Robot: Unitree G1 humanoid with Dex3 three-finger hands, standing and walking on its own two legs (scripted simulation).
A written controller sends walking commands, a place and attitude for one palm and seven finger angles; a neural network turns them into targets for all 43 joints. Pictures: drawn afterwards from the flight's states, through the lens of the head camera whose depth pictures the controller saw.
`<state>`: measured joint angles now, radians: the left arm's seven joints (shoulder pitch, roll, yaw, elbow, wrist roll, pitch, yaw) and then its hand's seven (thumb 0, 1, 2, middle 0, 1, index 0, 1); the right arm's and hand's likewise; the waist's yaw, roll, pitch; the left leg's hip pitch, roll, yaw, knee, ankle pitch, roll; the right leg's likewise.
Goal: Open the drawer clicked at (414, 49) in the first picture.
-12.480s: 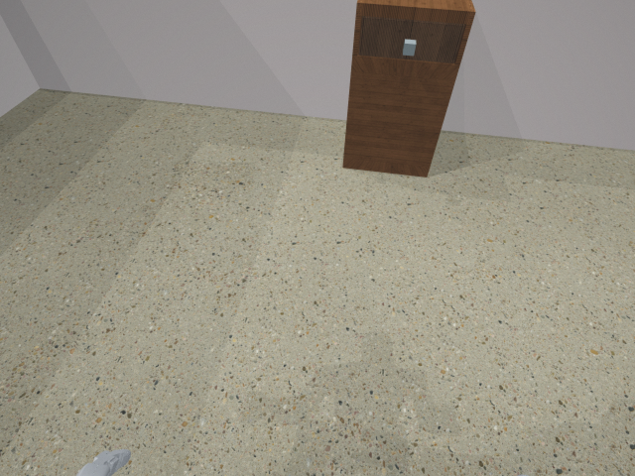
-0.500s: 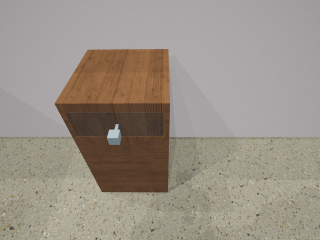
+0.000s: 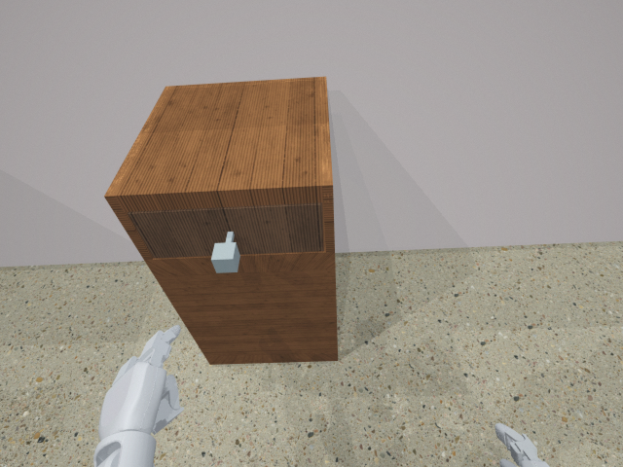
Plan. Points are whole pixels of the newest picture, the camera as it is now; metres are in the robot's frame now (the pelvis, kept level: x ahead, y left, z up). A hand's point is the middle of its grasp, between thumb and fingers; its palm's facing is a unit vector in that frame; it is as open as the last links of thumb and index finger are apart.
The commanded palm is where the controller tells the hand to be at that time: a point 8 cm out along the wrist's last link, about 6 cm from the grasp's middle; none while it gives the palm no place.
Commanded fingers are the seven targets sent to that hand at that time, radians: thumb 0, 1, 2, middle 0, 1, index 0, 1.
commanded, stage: raise the hand with hooked fingers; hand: left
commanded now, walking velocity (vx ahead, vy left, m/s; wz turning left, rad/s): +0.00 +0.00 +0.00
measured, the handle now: (227, 249) +0.54 +0.20 -0.10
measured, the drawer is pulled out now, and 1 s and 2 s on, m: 0.00 0.00 0.00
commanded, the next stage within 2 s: move the hooked fingers above the handle in 1.66 s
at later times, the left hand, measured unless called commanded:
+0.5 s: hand (173, 371) +0.24 +0.19 +0.01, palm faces +0.13 -0.06 -0.99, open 10.5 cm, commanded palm +0.20 +0.20 +0.04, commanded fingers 0.00 0.01 0.52 -0.26 -0.87 -0.26 -0.87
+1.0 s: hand (164, 318) +0.29 +0.21 +0.05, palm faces +0.12 -0.09 -0.99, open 13.3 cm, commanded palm +0.27 +0.21 +0.11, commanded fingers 0.00 -0.50 0.30 -0.30 -1.20 -0.30 -1.20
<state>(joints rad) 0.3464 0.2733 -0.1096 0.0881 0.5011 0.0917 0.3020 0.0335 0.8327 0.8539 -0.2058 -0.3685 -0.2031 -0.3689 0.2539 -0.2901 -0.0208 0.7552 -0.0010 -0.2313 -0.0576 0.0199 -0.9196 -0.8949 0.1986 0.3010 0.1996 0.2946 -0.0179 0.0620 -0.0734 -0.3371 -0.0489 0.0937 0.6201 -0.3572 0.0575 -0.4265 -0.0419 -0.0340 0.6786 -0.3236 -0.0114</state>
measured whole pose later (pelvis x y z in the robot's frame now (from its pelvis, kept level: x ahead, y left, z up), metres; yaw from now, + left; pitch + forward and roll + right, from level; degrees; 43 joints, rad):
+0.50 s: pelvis +0.00 -0.05 -0.03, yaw +1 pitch +10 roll +2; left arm 0.22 0.35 -0.04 0.02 1.03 0.01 0.43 0.00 0.22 0.61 -0.27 -0.73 -0.27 -0.73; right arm 0.05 -0.19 0.02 0.57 -0.05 0.09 0.02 0.01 -0.91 -0.89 0.20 0.30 0.20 0.30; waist 0.09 0.05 -0.10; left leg -0.56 0.01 0.04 0.84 -0.45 -0.02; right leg -0.64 0.01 -0.08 0.88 -0.42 -0.08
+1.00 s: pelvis +0.00 -0.01 +0.00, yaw -4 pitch +4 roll +1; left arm 0.07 0.37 -0.08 0.08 0.98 0.14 0.31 0.00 -0.35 0.37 -0.31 -1.10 -0.31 -1.10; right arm 0.12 -0.26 -0.05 0.62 0.00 0.07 -0.04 0.01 -0.91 -0.90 0.19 0.30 0.20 0.29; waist 0.05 0.07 -0.06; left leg -0.33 -0.05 0.00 0.61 -0.36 0.03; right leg -0.43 0.02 0.02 0.65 -0.30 -0.03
